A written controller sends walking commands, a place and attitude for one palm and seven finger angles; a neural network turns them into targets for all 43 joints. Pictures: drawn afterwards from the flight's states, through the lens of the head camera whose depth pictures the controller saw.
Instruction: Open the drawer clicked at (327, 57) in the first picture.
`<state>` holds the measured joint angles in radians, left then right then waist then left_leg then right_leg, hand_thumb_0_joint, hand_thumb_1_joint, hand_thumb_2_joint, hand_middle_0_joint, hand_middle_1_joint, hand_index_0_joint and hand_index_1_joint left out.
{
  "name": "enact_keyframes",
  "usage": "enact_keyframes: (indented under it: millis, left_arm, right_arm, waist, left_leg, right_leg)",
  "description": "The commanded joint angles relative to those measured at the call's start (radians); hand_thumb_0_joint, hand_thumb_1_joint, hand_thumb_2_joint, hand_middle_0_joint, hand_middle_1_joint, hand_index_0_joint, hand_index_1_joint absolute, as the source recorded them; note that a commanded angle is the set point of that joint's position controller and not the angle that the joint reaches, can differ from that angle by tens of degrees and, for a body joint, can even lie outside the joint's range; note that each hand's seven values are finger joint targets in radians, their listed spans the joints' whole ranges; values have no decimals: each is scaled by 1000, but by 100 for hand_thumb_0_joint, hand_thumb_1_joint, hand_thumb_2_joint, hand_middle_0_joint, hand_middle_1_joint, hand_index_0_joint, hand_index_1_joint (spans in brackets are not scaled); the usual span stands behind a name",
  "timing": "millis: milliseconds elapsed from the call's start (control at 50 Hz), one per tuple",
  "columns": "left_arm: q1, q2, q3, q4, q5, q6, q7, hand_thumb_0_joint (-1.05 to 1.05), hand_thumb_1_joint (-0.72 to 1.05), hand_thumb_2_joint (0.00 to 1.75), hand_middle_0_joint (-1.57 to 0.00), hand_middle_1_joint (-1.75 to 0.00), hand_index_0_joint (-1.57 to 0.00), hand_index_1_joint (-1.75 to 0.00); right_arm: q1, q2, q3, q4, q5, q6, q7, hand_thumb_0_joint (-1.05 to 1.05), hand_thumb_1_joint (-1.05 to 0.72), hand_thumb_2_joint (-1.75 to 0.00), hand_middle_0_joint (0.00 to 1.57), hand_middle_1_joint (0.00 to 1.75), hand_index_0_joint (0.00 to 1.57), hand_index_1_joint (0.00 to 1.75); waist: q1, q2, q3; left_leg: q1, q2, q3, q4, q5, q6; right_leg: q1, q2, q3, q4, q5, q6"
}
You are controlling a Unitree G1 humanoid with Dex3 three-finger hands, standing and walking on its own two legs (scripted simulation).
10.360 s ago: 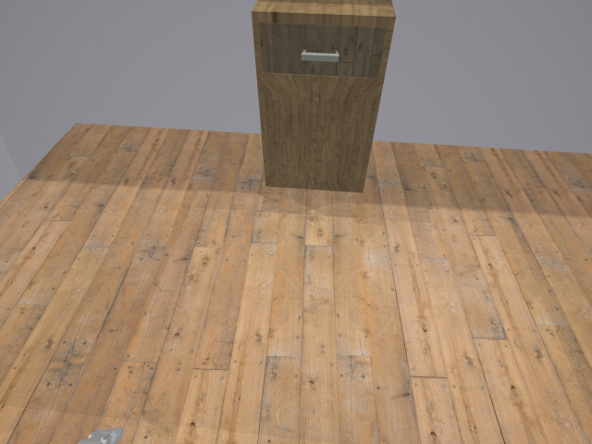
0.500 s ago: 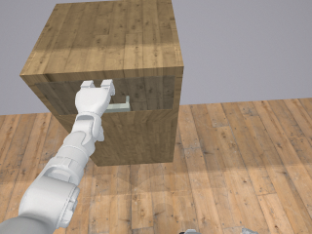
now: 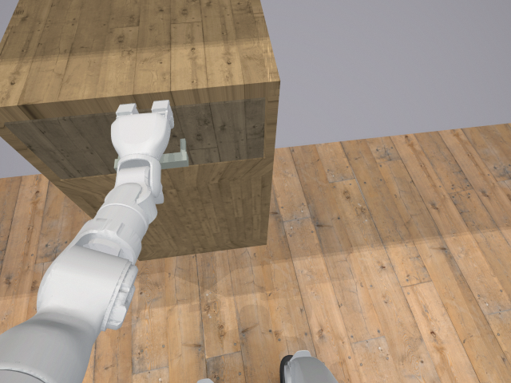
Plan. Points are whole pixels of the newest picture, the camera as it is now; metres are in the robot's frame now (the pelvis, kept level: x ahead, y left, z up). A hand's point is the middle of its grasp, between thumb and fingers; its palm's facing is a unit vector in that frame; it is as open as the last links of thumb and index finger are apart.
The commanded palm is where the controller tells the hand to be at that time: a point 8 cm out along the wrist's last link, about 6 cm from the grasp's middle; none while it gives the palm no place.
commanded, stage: move the hooked fingers above the handle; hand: left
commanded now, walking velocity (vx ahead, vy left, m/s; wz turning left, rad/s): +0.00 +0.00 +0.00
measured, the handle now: (152, 154) +0.54 +0.16 -0.04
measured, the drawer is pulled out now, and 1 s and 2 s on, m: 0.00 0.00 0.00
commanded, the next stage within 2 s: lower the fingers behind the handle in 1.00 s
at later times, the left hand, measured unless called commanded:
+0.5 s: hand (146, 157) +0.50 +0.15 +0.01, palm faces -0.02 +0.00 -1.00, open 13.8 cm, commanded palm +0.47 +0.15 +0.07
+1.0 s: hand (145, 163) +0.48 +0.15 +0.02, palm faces -0.04 -0.02 -1.00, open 13.8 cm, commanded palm +0.46 +0.15 +0.07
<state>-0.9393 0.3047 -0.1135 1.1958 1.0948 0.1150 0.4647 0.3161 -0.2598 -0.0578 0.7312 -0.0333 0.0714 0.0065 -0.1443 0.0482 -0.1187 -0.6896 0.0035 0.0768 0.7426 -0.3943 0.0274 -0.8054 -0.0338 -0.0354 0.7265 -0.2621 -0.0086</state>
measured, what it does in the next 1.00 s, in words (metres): stands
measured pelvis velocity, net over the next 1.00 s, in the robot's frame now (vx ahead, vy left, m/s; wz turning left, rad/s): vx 0.01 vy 0.00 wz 0.01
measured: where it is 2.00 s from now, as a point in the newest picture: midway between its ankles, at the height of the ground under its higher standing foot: outside the picture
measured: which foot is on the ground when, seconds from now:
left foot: down 0.00-1.00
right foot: down 0.00-1.00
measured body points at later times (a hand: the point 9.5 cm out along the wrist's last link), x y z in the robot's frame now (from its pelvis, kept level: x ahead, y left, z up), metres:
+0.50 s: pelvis +0.00 +0.00 +0.00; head +0.11 -0.01 +0.44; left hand +0.49 +0.15 +0.06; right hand +0.02 -0.27 -0.14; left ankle -0.03 +0.10 -0.71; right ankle +0.04 -0.12 -0.71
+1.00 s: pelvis +0.01 +0.00 +0.01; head +0.10 -0.02 +0.45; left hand +0.48 +0.15 +0.07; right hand +0.06 -0.27 -0.14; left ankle -0.03 +0.10 -0.71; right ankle +0.04 -0.12 -0.71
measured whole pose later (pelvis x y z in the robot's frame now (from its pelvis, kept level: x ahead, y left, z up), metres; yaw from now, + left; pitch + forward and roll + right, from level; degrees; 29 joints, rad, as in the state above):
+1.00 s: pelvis +0.01 +0.00 +0.01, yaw +0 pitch +17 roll +0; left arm -0.80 0.28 -0.14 1.06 1.08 0.08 0.42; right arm 0.29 -0.24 -0.06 0.71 -0.03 0.10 0.00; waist -0.09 0.06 -0.12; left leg -0.60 0.01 0.06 0.69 -0.40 0.02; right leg -0.71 -0.03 -0.05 0.68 -0.27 -0.01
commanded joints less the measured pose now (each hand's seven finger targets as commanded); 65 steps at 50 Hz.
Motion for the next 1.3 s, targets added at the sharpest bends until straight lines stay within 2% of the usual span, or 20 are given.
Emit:
enact_keyframes:
  millis: [0, 100, 200, 240, 320, 360, 440, 460, 560, 600, 660, 740, 820, 880, 960, 1000, 1060, 1140, 1180, 1280]
  left_arm:
    - [-405, 209, 24, -119, -7, 8, -12, 0, -50, 30, -30, -120, -30, -120]
    - [-387, 222, 31, -162, -1, -40, -17, 0, -50, 30, -30, -120, -30, -120]
    - [-414, 187, 27, -264, 12, -97, 22, 0, -50, 30, -30, -120, -30, -120]
    - [-431, 230, 61, -261, 16, -92, 47, 0, -50, 30, -30, -120, -30, -120]
    - [-469, 228, 59, -259, 21, -49, 80, 0, -50, 30, -30, -120, -30, -120]
    - [-483, 181, 13, -220, 13, -18, 74, 0, -50, 30, -30, -120, -30, -120]
    - [-487, 144, -17, -228, -11, -13, 28, 0, -50, 30, -30, -120, -30, -120]
    - [-456, 144, -8, -230, -14, -21, 14, 0, -50, 30, -30, -120, -30, -120]
    - [-365, 110, -20, -241, -12, -72, -14, 0, -50, 30, -30, -120, -30, -120]
    - [-354, 155, 16, -242, 2, -79, 4, 0, -50, 30, -30, -120, -30, -120]
    - [-350, 194, 58, -284, 23, -74, 47, 0, -50, 30, -30, -120, -30, -120]
    - [-325, 182, 55, -288, 22, -24, 69, 0, -50, 30, -30, -120, -30, -120]
    - [-341, 162, 33, -333, 0, -10, 40, 0, -50, 30, -30, -120, -30, -120]
    - [-308, 131, 1, -313, -6, -24, 8, 0, -50, 30, -30, -120, -30, -120]
    - [-292, 105, -15, -330, -1, -70, -6, 0, -50, 30, -30, -120, -30, -120]
    - [-292, 130, 2, -288, 3, -72, 4, 0, -50, 30, -30, -120, -30, -120]
    - [-298, 199, 53, -299, 12, -74, 27, 0, -50, 30, -30, -120, -30, -120]
    - [-282, 137, 14, -253, 18, -52, 38, 0, -50, 30, -30, -120, -30, -120]
    - [-294, 172, 35, -256, 11, -49, 36, 0, -50, 30, -30, -120, -30, -120]
    - [-343, 131, 1, -275, 18, -85, 35, 0, -50, 30, -30, -120, -30, -120]
  right_arm:
    - [123, -157, -42, -68, 6, -11, -16, 0, -90, -90, 20, 30, 20, 30]
    - [128, -152, -39, -82, 5, -21, -18, 0, -90, -90, 20, 30, 20, 30]
    - [139, -140, -53, -83, -8, -30, -8, 0, -90, -90, 20, 30, 20, 30]
    - [140, -144, -54, -73, -10, -27, -6, 0, -90, -90, 20, 30, 20, 30]
    - [120, -143, -53, -65, -9, -18, 0, 0, -90, -90, 20, 30, 20, 30]
    - [123, -144, -51, -57, -6, -13, 1, 0, -90, -90, 20, 30, 20, 30]
    - [132, -144, -53, -58, -3, -8, -5, 0, -90, -90, 20, 30, 20, 30]
    - [135, -142, -53, -61, -3, -5, -4, 0, -90, -90, 20, 30, 20, 30]
    - [130, -136, -54, -71, -4, 0, -6, 0, -90, -90, 20, 30, 20, 30]
    - [125, -138, -49, -71, -6, 1, -6, 0, -90, -90, 20, 30, 20, 30]
    - [113, -131, -49, -77, -13, 4, 1, 0, -90, -90, 20, 30, 20, 30]
    - [97, -126, -51, -79, -10, 13, 10, 0, -90, -90, 20, 30, 20, 30]
    - [84, -125, -56, -83, -5, 21, -1, 0, -90, -90, 20, 30, 20, 30]
    - [81, -126, -55, -81, 2, 22, -9, 0, -90, -90, 20, 30, 20, 30]
    - [82, -117, -57, -80, 1, 12, -14, 0, -90, -90, 20, 30, 20, 30]
    - [82, -123, -52, -69, 1, 9, -14, 0, -90, -90, 20, 30, 20, 30]
    - [68, -125, -45, -77, -1, 5, -15, 0, -90, -90, 20, 30, 20, 30]
    - [70, -121, -49, -73, -2, -1, -6, 0, -90, -90, 20, 30, 20, 30]
    - [68, -128, -48, -75, -1, -2, -9, 0, -90, -90, 20, 30, 20, 30]
    - [82, -124, -55, -68, -5, -17, -12, 0, -90, -90, 20, 30, 20, 30]
  waist:
    - [-20, -113, -414]
    - [-3, -67, -413]
    - [1, -10, -492]
    - [-7, -29, -482]
    - [-10, -13, -495]
    - [-30, -11, -454]
    - [-31, -10, -501]
    - [-15, -4, -511]
    - [-3, -46, -448]
    - [6, -58, -416]
    - [31, -16, -464]
    - [35, -22, -478]
    - [25, -48, -514]
    - [21, -63, -450]
    - [25, -43, -436]
    - [16, -86, -379]
    - [38, -59, -412]
    - [28, -50, -395]
    - [25, -69, -414]
    - [4, -45, -427]
  left_leg:
    - [65, -37, -36, -81, 286, 17]
    - [56, -38, -35, -76, 255, 18]
    - [131, -27, -56, -47, 330, 11]
    - [119, -27, -57, -41, 327, 11]
    - [132, -30, -59, -47, 335, 8]
    - [140, -27, -64, -59, 313, 6]
    - [204, -24, -70, -63, 380, 6]
    - [213, -23, -69, -63, 411, 5]
    - [188, -20, -62, -62, 429, 7]
    - [155, -22, -58, -68, 404, 7]
    - [160, -26, -51, -60, 448, 3]
    - [175, -24, -46, -63, 492, -1]
    - [209, -27, -38, -76, 490, 5]
    - [205, -26, -37, -95, 447, 7]
    - [221, -29, -40, -97, 440, 7]
    - [182, -30, -39, -101, 385, 7]
    - [150, -40, -31, -100, 369, 8]
    - [149, -36, -32, -91, 372, 4]
    - [134, -39, -30, -85, 352, 6]
    - [130, -37, -43, -56, 332, 8]
  right_leg:
    - [396, 56, 21, -52, 276, -15]
    - [376, 55, 27, -47, 236, -19]
    - [336, 58, 15, -20, 258, -26]
    - [334, 59, 15, -19, 256, -23]
    - [336, 60, 9, -22, 255, -26]
    - [311, 61, 4, -37, 229, -23]
    - [340, 60, 4, -42, 282, -22]
    - [353, 60, 3, -40, 301, -23]
    - [360, 61, 5, -45, 328, -23]
    - [366, 61, 5, -40, 321, -26]
    - [391, 59, 7, -22, 354, -30]
    - [422, 59, 2, -23, 399, -28]
    - [479, 56, 9, -47, 436, -22]
    - [462, 56, 9, -68, 400, -21]
    - [446, 55, 9, -73, 381, -25]
    - [427, 56, 9, -78, 344, -23]
    - [460, 52, 21, -67, 349, -25]
    - [420, 55, 11, -59, 335, -27]
    - [434, 54, 19, -57, 335, -23]
    - [367, 54, 16, -37, 295, -25]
